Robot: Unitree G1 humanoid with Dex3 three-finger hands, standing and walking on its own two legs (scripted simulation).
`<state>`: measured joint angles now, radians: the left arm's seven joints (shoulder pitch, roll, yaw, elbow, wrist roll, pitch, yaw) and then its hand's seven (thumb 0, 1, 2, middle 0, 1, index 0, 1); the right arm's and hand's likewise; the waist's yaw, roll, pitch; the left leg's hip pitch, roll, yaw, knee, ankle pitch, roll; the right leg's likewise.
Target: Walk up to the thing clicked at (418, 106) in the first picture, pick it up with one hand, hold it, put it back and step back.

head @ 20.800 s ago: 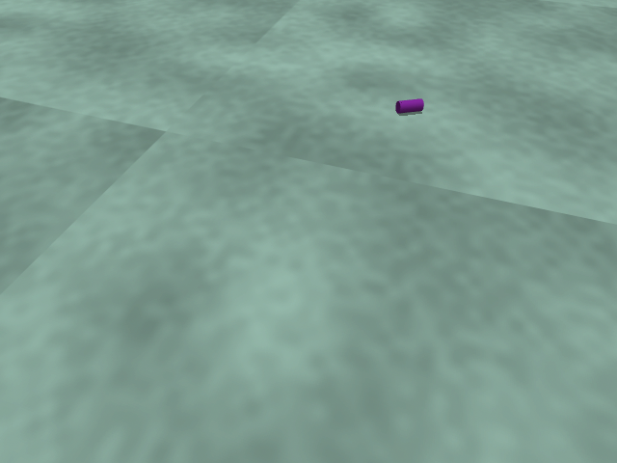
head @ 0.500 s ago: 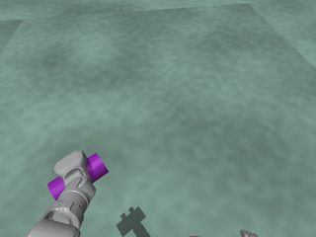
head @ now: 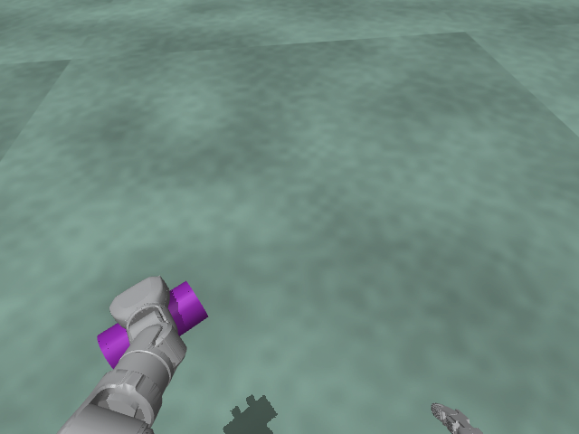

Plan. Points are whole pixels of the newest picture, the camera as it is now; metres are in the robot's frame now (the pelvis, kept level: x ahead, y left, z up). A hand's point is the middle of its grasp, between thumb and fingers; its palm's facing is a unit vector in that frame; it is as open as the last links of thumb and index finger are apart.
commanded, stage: hold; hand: left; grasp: from above
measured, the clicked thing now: (155, 325) +0.32 +0.23 -0.08
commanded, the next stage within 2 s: crouch in 1.38 s
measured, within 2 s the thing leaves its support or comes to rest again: neither
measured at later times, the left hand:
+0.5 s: hand (151, 330) +0.30 +0.22 -0.04, palm faces -0.33 -0.29 -0.90, open 10.3 cm
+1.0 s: hand (150, 332) +0.29 +0.22 -0.03, palm faces -0.33 -0.30 -0.90, open 10.3 cm
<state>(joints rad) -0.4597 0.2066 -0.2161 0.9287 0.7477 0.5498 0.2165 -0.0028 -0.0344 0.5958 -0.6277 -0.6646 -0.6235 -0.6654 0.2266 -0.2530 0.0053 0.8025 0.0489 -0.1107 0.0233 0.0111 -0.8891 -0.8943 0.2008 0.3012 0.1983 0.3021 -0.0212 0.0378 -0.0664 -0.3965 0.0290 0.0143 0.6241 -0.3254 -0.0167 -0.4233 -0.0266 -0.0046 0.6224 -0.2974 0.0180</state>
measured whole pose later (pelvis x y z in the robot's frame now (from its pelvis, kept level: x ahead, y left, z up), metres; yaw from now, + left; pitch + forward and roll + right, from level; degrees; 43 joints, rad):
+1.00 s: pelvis -0.01 +0.00 +0.01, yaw +0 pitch +2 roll +0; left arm -0.37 0.23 -0.27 0.70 0.76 0.65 0.09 0.00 -0.03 0.59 -0.61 -0.72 -0.60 -0.72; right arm 0.17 -0.26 0.03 0.76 0.05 -0.13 0.02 0.01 -0.90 -0.90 0.20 0.30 0.20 0.30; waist 0.01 0.06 -0.04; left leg -0.31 0.03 0.01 0.56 -0.29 -0.02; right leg -0.34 -0.02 -0.01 0.56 -0.26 0.01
